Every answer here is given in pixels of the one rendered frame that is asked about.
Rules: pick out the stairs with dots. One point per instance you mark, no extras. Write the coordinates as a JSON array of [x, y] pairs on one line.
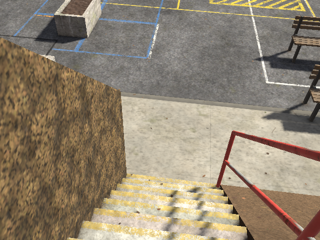
[[156, 208]]

